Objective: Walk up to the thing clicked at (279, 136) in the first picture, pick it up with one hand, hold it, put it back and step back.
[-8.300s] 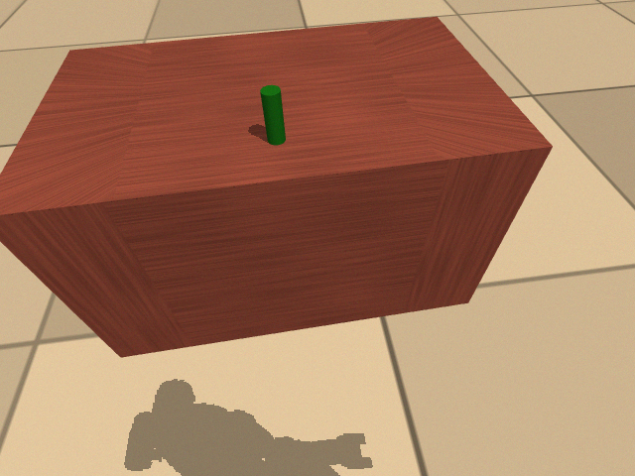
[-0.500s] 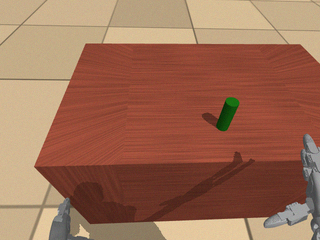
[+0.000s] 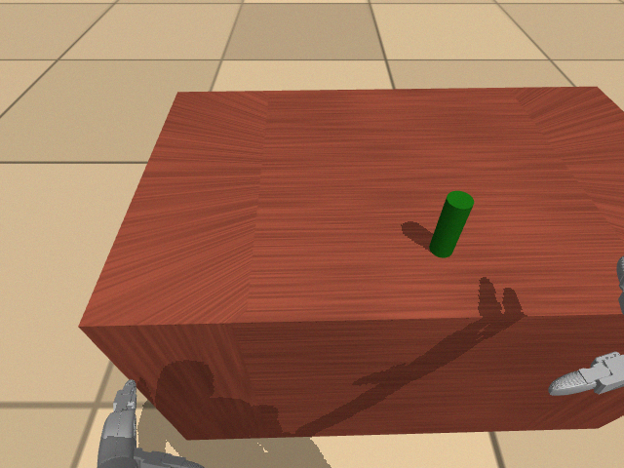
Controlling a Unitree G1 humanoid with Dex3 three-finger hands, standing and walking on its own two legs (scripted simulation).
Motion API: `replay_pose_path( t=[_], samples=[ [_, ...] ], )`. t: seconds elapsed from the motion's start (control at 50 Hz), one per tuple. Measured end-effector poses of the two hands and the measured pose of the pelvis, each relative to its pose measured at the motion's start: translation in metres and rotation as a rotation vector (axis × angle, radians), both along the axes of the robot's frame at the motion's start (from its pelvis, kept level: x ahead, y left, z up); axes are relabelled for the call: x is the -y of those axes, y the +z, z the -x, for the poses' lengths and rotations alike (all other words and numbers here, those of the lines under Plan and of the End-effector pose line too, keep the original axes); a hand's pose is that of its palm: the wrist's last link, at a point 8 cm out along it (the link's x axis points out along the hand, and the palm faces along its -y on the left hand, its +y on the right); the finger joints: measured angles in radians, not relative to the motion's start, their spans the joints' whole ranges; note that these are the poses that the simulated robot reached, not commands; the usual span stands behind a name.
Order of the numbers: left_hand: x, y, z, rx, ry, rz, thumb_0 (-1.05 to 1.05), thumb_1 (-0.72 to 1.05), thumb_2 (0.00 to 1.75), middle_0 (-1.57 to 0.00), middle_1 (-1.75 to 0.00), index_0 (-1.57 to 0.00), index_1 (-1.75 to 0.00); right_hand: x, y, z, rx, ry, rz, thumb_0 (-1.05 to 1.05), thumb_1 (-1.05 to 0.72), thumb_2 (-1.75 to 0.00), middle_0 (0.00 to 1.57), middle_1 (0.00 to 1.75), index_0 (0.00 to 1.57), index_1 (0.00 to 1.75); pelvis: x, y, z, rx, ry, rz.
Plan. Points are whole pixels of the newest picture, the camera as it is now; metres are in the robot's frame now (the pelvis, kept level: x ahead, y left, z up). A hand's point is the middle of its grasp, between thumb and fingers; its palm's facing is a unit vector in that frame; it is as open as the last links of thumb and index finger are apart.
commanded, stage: go down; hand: right
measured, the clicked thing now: (449, 226) +0.48 -0.23 -0.01
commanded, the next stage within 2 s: none
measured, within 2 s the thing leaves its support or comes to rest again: neither
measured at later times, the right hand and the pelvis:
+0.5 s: hand (605, 271) +0.30 -0.34 +0.09, palm faces +0.19 +0.98 +0.00, open 17.5 cm; pelvis +0.01 -0.01 +0.00, yaw +1 degrees
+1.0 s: hand (620, 240) +0.34 -0.38 +0.11, palm faces +0.20 +0.98 +0.01, open 17.5 cm; pelvis +0.01 -0.01 -0.01, yaw +0 degrees
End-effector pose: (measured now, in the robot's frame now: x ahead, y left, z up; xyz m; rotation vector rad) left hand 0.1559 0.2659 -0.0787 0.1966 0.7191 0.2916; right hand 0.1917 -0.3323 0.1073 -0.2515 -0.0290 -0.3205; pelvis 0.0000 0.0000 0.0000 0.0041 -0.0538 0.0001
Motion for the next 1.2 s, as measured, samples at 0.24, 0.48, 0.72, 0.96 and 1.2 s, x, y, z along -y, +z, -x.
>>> replay_pose_path(
  t=[0.24, 0.48, 0.72, 0.96, 1.2],
  samples=[
    [0.02, -0.005, 0.009, -0.022, -0.017, -0.026, -0.01, -0.54, 0.04, -0.06, -0.05, -0.06, -0.05, 0.045, -0.004, -0.059, 0.007, 0.088, -0.219, -0.01, 0.52, -0.05, 0.04, 0.05, 0.05, 0.05, 0.005, -0.002, -0.002, -0.057, 0.004, -0.004],
    [0.022, -0.004, 0.008, -0.036, -0.031, -0.077, -0.01, -0.54, 0.05, -0.06, -0.06, -0.06, -0.05, 0.06, -0.012, -0.076, -0.026, 0.13, -0.254, -0.01, 0.54, -0.05, 0.03, 0.05, 0.04, 0.05, 0.013, -0.004, -0.009, -0.092, 0.012, -0.011],
    [0.023, -0.003, 0.0, -0.02, -0.041, -0.095, -0.01, -0.54, 0.05, -0.06, -0.06, -0.06, -0.06, 0.073, -0.007, -0.083, -0.005, 0.106, -0.252, -0.01, 0.5, -0.05, 0.04, 0.05, 0.04, 0.05, 0.009, -0.007, -0.01, -0.108, 0.0, -0.017],
    [0.017, -0.004, 0.009, -0.028, -0.038, -0.119, -0.01, -0.54, 0.05, -0.06, -0.06, -0.06, -0.06, 0.091, 0.0, -0.11, -0.025, 0.119, -0.27, -0.01, 0.53, -0.05, 0.04, 0.05, 0.04, 0.05, 0.007, -0.011, -0.006, -0.156, 0.0, -0.017],
    [0.018, -0.005, 0.01, -0.037, -0.037, -0.141, -0.01, -0.55, 0.06, -0.06, -0.06, -0.06, -0.06, 0.104, -0.002, -0.127, -0.03, 0.105, -0.276, -0.01, 0.54, -0.05, 0.04, 0.05, 0.04, 0.05, 0.011, -0.015, -0.009, -0.196, 0.005, -0.026]
  ],
)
